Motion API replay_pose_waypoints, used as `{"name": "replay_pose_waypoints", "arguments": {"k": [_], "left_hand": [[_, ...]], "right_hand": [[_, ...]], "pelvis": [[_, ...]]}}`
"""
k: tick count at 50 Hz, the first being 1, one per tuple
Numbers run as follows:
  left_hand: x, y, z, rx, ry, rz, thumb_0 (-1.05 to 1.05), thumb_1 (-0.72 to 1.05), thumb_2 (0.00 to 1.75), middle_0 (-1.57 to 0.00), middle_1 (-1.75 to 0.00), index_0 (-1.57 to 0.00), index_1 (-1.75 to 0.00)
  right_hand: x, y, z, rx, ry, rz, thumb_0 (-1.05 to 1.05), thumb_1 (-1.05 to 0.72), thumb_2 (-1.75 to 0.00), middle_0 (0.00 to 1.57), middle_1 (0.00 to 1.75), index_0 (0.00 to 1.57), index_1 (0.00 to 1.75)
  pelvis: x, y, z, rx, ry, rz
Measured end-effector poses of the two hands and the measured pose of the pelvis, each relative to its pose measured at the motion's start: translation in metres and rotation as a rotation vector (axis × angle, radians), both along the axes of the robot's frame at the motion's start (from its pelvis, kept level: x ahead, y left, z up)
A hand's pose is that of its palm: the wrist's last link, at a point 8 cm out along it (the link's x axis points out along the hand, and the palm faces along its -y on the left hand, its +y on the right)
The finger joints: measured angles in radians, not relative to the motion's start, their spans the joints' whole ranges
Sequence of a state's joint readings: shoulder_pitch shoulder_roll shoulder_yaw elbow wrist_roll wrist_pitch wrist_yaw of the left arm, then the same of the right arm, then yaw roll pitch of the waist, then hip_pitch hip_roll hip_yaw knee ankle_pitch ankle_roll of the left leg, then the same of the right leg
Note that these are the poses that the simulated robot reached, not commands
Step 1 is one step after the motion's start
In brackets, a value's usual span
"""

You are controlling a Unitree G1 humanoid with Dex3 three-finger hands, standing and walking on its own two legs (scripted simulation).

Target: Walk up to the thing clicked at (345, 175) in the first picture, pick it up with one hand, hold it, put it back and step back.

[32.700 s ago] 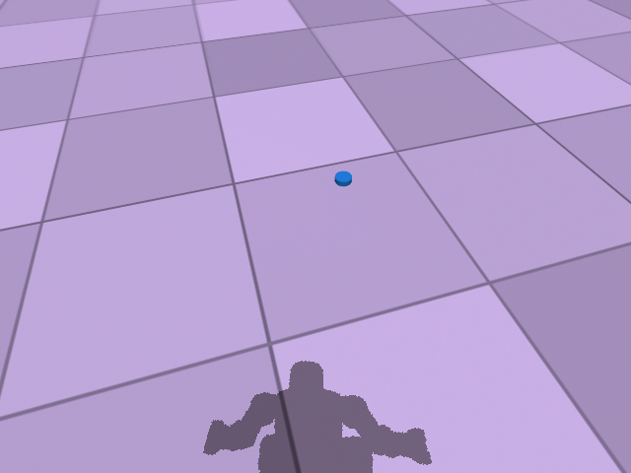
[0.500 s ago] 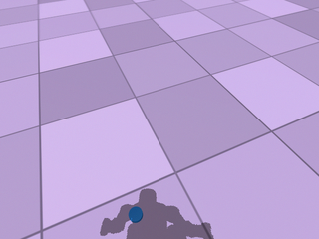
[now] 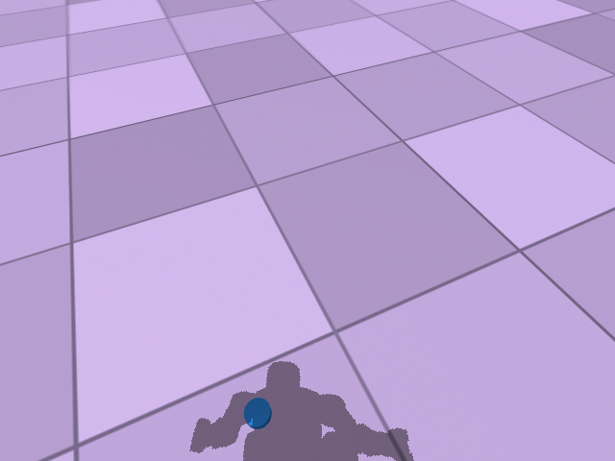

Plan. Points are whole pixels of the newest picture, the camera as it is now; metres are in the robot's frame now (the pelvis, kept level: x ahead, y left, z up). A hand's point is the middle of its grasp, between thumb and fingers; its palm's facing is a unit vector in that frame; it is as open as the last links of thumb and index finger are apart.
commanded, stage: stand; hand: left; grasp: from above
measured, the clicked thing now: (257, 413) +0.37 +0.21 -0.77
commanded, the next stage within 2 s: step back in 0.18 s
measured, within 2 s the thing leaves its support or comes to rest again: neither
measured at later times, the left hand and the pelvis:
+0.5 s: hand out of the picture +0.10 +0.32 -0.18, palm faces -0.01 -0.93 -0.38, open 7.4 cm; pelvis -0.04 +0.05 -0.03, yaw +0 degrees
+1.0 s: hand out of the picture -0.02 +0.31 -0.17, palm faces -0.10 -0.91 -0.41, open 7.4 cm; pelvis -0.13 +0.05 -0.03, yaw -5 degrees
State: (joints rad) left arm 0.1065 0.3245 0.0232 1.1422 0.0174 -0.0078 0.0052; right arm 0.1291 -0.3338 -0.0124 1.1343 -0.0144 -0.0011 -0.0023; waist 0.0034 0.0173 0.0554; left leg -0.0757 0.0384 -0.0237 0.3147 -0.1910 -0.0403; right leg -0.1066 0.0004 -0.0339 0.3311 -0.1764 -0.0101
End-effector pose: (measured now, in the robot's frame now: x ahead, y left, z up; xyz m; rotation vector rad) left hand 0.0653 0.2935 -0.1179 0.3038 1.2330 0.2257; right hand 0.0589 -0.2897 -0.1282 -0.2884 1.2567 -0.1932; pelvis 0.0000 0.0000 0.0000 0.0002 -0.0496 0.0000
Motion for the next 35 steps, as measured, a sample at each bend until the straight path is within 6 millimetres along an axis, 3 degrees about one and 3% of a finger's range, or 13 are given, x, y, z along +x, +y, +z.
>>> {"name": "replay_pose_waypoints", "arguments": {"k": [11, 18, 24, 27, 35], "left_hand": [[0.004, 0.002, -0.002, -0.003, 0.001, 0.008, 0.00, 0.90, 0.90, -0.21, -0.30, -0.21, -0.30], [0.008, 0.028, -0.005, 0.036, -0.014, -0.020, 0.00, 0.90, 0.90, -0.21, -0.30, -0.21, -0.30], [0.028, 0.063, -0.022, 0.038, -0.087, -0.058, 0.00, 0.90, 0.90, -0.21, -0.30, -0.21, -0.30], [0.031, 0.072, -0.026, 0.028, -0.108, -0.054, 0.00, 0.90, 0.90, -0.21, -0.30, -0.20, -0.30], [-0.001, 0.077, -0.023, 0.002, -0.056, -0.087, 0.00, 0.90, 0.90, -0.20, -0.30, -0.20, -0.30]], "right_hand": [[0.001, -0.003, -0.001, -0.003, 0.018, -0.005, 0.00, -0.90, -0.90, 0.21, 0.30, 0.20, 0.30], [0.001, -0.005, 0.002, -0.049, -0.004, -0.014, 0.00, -0.91, -0.90, 0.21, 0.30, 0.20, 0.30], [-0.025, 0.009, 0.003, -0.122, 0.012, 0.000, 0.00, -0.91, -0.90, 0.21, 0.30, 0.20, 0.30], [-0.045, 0.025, 0.008, -0.128, 0.046, 0.007, 0.00, -0.91, -0.90, 0.21, 0.30, 0.20, 0.30], [-0.068, 0.051, 0.019, -0.124, -0.003, -0.033, 0.00, -0.90, -0.90, 0.21, 0.30, 0.20, 0.30]], "pelvis": [[0.002, 0.000, -0.002, -0.004, 0.015, 0.001], [-0.021, 0.017, -0.009, 0.004, 0.027, -0.014], [-0.037, 0.047, -0.026, -0.013, 0.040, 0.002], [-0.047, 0.056, -0.024, -0.013, 0.028, -0.006], [-0.067, 0.071, -0.013, -0.023, 0.023, -0.041]]}}
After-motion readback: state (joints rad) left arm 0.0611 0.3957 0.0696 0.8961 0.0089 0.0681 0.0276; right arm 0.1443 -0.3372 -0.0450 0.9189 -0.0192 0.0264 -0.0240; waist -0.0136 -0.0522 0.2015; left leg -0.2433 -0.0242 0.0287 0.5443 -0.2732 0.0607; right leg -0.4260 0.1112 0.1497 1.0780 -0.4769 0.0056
